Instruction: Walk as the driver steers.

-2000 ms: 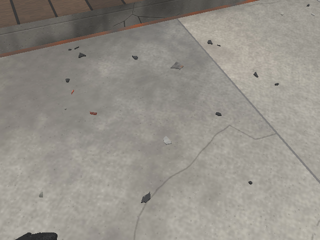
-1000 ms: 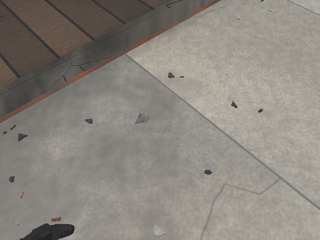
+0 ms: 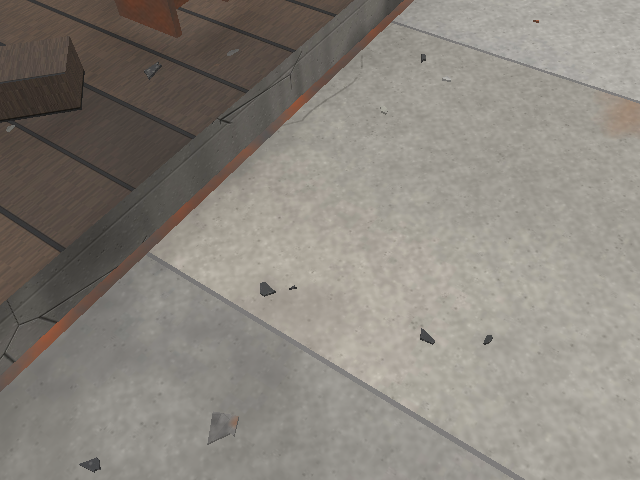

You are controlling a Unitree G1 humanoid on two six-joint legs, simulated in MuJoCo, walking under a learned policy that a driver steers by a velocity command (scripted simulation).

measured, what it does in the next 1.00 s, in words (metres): steps on the spot, turning right: right foot, then left foot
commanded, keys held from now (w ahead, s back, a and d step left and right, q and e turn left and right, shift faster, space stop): e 1.00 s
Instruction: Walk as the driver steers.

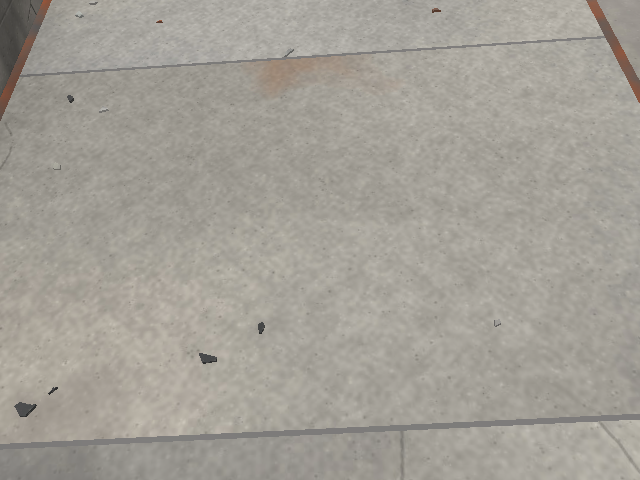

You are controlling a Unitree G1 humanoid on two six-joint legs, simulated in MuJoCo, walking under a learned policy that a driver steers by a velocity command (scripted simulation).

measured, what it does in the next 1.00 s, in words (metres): steps on the spot: left foot, then left foot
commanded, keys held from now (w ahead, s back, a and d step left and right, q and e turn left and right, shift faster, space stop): e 0.24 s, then q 0.76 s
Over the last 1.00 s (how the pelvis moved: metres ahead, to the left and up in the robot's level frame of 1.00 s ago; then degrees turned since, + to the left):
0.01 -0.03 0.00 -35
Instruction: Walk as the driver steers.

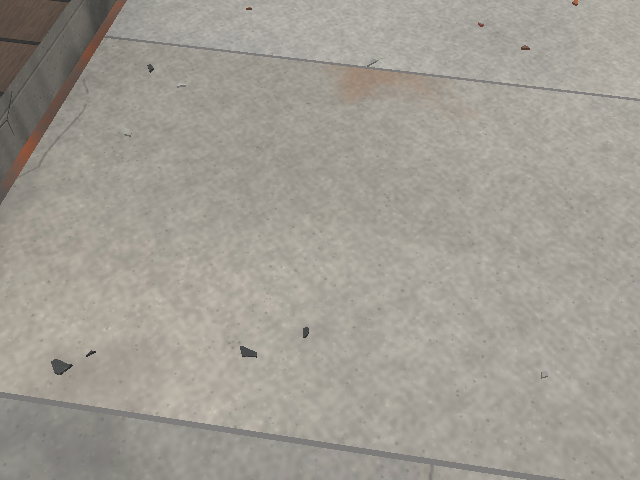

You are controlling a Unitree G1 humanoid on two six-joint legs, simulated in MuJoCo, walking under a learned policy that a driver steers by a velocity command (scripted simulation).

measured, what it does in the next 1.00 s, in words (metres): walks ahead: right foot, then left foot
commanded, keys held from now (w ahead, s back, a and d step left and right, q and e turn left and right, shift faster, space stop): q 0.14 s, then e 0.16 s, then w+e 0.70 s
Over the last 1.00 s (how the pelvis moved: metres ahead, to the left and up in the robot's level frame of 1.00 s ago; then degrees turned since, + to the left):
0.02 0.05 -0.01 8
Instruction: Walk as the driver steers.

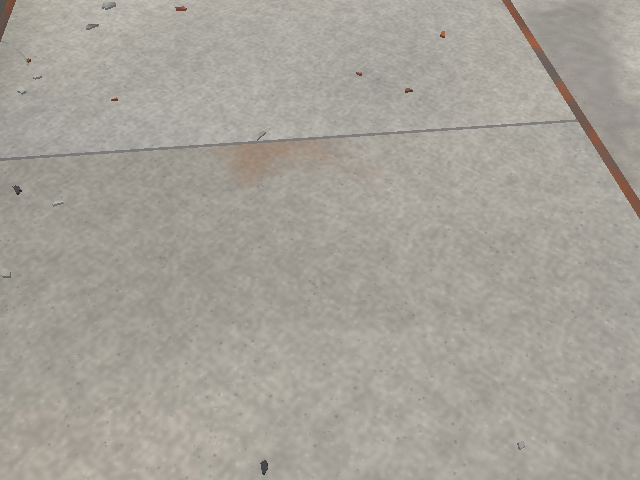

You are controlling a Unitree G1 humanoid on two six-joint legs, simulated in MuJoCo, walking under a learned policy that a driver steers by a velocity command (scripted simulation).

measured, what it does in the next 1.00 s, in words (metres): walks ahead: right foot, then left foot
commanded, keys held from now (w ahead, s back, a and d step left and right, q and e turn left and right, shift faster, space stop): w+e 0.10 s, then w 0.12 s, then w+q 0.78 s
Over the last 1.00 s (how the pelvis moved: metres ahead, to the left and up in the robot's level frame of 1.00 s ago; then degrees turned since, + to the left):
0.24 0.05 0.01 -15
